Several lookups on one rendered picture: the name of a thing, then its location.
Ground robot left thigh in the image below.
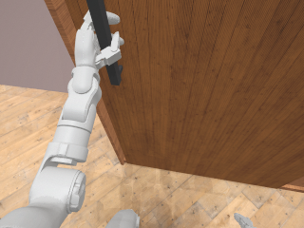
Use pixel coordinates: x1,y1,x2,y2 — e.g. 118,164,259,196
105,209,141,228

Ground left robot forearm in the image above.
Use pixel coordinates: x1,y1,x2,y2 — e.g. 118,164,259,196
28,66,102,203

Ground robot right hand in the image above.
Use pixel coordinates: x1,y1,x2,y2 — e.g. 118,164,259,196
234,213,256,228

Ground left robot upper arm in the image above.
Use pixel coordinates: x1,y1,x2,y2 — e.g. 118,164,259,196
0,166,86,228

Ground wardrobe door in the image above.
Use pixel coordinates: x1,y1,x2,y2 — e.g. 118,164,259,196
65,0,304,189
288,177,304,187

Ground handle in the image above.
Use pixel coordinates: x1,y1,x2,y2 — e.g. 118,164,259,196
86,0,124,86

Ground robot left hand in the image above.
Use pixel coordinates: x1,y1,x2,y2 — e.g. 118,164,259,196
74,11,124,72

